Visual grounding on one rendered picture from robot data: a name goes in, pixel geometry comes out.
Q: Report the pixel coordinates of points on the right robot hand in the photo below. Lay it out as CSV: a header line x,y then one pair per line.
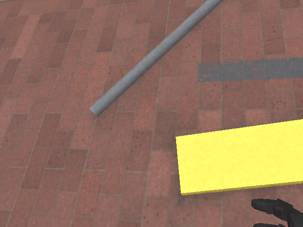
x,y
280,209

